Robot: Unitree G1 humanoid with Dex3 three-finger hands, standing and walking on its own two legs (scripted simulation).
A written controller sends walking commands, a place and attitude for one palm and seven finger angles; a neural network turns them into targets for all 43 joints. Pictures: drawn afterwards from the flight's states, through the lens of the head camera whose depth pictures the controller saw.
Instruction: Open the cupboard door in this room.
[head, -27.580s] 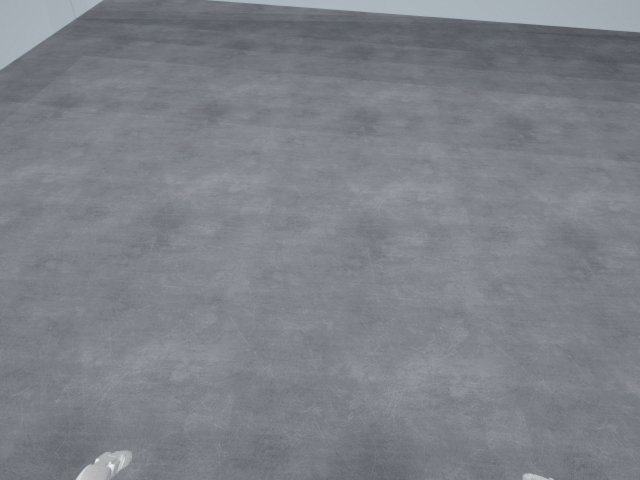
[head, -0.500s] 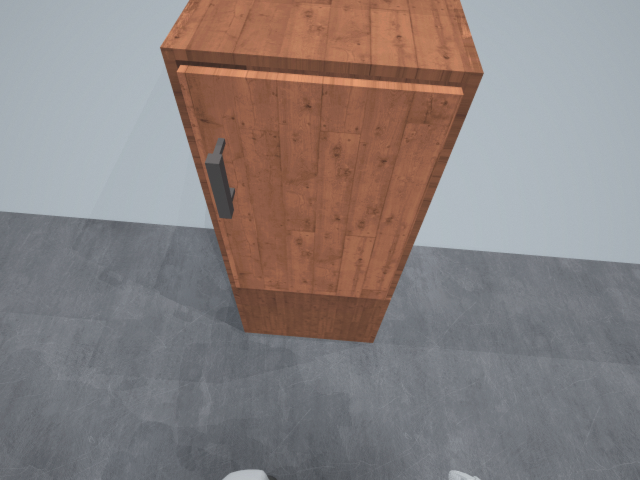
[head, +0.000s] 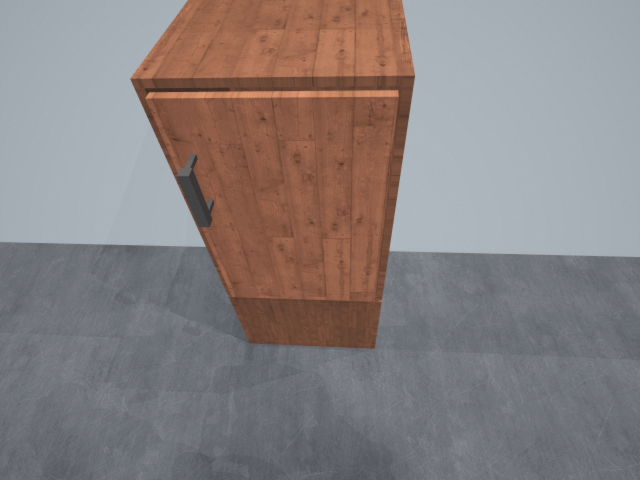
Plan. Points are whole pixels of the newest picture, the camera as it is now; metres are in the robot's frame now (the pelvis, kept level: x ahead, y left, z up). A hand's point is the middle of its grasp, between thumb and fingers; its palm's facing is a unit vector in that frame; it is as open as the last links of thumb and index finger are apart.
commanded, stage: come to a stop and stand still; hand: left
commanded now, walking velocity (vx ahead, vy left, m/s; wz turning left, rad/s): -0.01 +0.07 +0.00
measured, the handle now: (198, 191) +0.57 +0.27 -0.01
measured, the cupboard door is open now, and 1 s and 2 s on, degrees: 0 0 0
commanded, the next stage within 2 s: look again from close up in 0.64 s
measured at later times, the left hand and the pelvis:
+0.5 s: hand out of the picture +0.01 +0.22 -0.18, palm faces +0.03 -0.98 -0.18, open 7.4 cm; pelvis +0.01 +0.05 -0.01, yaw +0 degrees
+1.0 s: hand out of the picture +0.02 +0.23 -0.18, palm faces +0.01 -0.97 -0.25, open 7.4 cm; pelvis +0.00 +0.05 -0.01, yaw +0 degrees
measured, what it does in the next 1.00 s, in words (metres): steps on the spot: left foot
